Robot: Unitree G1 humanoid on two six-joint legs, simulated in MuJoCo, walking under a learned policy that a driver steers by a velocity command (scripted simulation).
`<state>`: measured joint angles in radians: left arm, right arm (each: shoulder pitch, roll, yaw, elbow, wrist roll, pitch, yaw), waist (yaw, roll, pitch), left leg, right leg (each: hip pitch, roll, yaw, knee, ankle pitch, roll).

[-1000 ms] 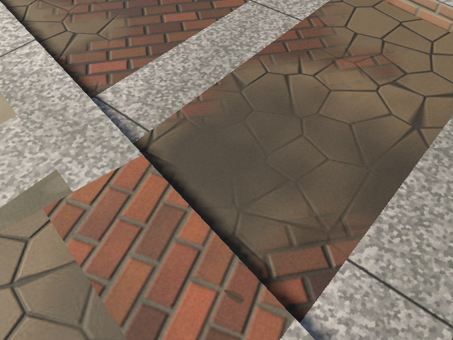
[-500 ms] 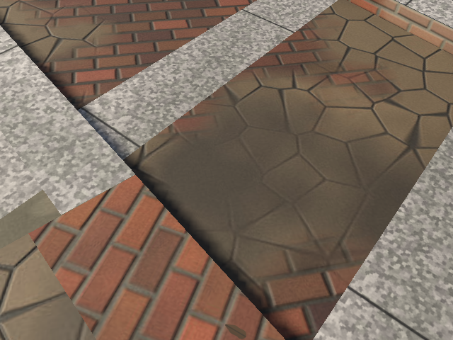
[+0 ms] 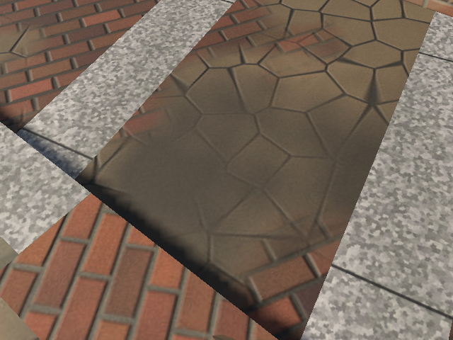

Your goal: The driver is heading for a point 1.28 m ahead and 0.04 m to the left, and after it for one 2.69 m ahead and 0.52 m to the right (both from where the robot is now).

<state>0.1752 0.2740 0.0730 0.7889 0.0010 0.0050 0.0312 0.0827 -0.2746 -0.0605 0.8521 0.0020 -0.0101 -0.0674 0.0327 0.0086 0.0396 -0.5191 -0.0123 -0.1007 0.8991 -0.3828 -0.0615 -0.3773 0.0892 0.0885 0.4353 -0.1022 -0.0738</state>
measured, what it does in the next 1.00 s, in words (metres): walks ahead: left foot, then right foot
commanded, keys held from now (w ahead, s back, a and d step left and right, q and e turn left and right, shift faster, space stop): e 0.12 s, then no key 0.20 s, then w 0.32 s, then w+q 0.36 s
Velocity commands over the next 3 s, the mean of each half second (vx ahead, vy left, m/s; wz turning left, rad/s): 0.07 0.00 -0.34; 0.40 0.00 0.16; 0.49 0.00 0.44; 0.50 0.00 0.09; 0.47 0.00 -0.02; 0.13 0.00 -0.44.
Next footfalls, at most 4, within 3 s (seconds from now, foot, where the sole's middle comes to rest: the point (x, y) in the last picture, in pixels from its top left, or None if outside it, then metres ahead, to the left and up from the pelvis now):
0.18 left None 0.08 0.14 -0.78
0.60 right None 0.04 -0.10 -0.78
1.02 left None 0.44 0.10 -0.78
1.72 right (287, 243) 0.82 -0.13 -0.92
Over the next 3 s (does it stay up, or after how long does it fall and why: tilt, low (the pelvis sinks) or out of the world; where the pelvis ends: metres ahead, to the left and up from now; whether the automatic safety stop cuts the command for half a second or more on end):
stays up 1.24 0.02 -0.14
